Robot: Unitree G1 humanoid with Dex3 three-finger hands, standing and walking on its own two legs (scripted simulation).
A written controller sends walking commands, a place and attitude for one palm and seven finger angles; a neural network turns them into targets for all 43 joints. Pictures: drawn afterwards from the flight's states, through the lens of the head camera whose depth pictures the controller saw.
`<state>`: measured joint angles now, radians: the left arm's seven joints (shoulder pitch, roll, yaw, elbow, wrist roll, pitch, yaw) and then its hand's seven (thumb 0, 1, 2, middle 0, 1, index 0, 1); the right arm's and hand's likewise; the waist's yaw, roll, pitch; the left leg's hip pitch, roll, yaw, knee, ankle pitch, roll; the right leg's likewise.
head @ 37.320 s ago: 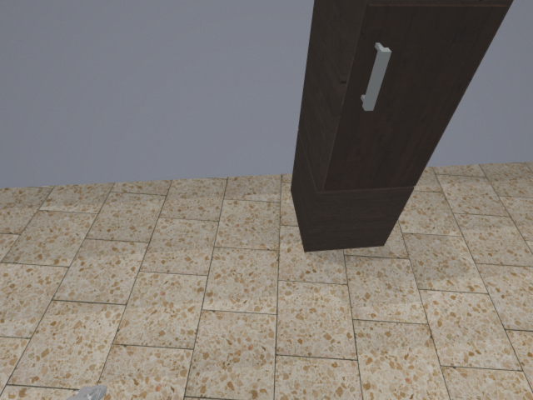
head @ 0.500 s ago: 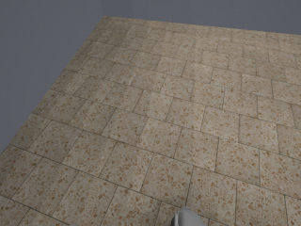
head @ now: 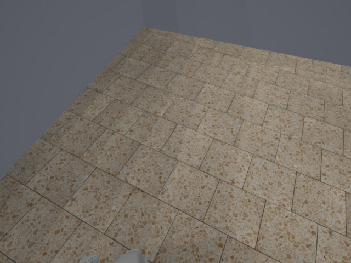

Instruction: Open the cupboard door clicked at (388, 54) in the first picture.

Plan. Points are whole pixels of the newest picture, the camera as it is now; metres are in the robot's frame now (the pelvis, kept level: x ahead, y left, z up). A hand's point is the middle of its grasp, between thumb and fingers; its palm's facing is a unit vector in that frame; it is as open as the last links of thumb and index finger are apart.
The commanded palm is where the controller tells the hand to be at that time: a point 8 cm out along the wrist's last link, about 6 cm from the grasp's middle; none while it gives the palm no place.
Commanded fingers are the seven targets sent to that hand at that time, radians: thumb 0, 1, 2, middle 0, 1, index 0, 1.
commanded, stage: turn to face it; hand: left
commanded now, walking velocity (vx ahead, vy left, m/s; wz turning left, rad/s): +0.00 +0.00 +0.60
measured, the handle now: out of the picture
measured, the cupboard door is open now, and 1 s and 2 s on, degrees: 54 54 54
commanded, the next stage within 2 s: none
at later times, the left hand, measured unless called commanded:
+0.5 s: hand out of the picture +0.09 +0.20 -0.16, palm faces +0.29 -0.91 -0.30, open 7.4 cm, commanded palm none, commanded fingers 0.00 0.90 0.90 -0.20 -0.30 -0.20 -0.30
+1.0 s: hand out of the picture -0.03 +0.16 -0.18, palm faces +0.62 -0.74 -0.26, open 7.4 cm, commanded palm none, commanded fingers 0.00 0.90 0.90 -0.20 -0.30 -0.20 -0.30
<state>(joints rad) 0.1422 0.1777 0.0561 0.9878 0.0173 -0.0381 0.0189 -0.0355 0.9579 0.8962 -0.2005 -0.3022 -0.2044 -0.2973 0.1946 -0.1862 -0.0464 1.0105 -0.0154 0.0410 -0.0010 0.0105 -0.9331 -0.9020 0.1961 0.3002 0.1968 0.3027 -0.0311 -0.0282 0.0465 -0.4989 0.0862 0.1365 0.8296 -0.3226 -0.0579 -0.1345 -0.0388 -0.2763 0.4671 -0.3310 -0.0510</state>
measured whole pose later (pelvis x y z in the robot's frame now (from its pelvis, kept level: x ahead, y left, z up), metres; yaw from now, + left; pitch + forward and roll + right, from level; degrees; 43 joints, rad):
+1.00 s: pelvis +0.05 -0.06 -0.01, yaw +37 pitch +0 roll +0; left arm 0.19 0.27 0.08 0.93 0.02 0.07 0.01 0.00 0.91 0.90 -0.20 -0.30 -0.20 -0.30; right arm 0.10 -0.23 -0.05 0.88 -0.02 0.03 0.00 0.00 -0.91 -0.90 0.20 0.30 0.20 0.30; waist 0.02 -0.05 0.11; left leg -0.33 0.00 0.02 0.59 -0.27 0.01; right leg -0.47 -0.11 -0.04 1.10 -0.47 0.09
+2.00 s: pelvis +0.11 -0.10 -0.01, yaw +73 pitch +1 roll +0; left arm 0.14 0.22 0.06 0.86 0.02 0.02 0.01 0.00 0.91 0.90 -0.20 -0.30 -0.20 -0.30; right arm 0.19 -0.25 -0.09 0.93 -0.02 0.08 0.01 0.00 -0.90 -0.90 0.20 0.30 0.20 0.30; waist -0.02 0.04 0.08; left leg -0.47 -0.05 -0.09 0.86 -0.44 -0.03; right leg -0.27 -0.05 -0.06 0.58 -0.31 0.01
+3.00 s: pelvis +0.13 -0.08 +0.00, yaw +110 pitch +0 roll +1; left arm 0.22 0.19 0.04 0.89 0.03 0.01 0.01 0.00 0.91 0.90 -0.20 -0.30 -0.21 -0.30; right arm 0.15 -0.25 -0.08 0.95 -0.01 0.09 0.03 0.01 -0.91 -0.90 0.20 0.30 0.20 0.30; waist -0.01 -0.03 0.10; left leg -0.43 0.03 0.07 0.89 -0.45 -0.08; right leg -0.18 -0.14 -0.20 0.51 -0.31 0.03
